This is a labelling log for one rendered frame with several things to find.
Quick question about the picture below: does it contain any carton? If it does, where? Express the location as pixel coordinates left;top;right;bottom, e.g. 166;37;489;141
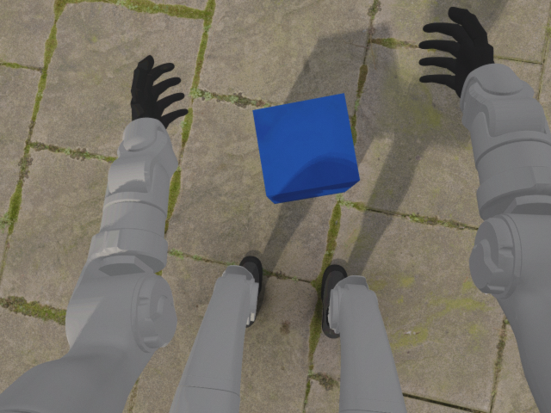
252;93;360;204

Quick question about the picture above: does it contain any right robot hand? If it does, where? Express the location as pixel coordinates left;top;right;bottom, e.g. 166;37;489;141
418;7;495;98

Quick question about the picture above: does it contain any robot right shin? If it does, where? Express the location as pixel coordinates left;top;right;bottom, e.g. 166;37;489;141
328;275;378;330

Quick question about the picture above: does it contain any robot left upper arm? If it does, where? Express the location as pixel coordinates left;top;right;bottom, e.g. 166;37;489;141
0;272;177;413

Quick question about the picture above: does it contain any left robot hand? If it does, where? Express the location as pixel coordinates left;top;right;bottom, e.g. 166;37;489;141
130;55;189;129

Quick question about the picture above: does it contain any robot left thigh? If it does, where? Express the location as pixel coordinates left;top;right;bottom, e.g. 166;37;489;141
169;274;259;413

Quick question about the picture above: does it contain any right robot forearm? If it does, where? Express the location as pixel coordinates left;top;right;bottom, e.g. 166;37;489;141
460;64;551;221

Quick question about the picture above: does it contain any robot right upper arm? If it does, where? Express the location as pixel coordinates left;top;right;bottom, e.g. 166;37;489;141
469;213;551;413

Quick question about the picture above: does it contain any left robot forearm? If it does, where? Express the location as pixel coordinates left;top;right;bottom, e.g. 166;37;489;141
65;118;178;345

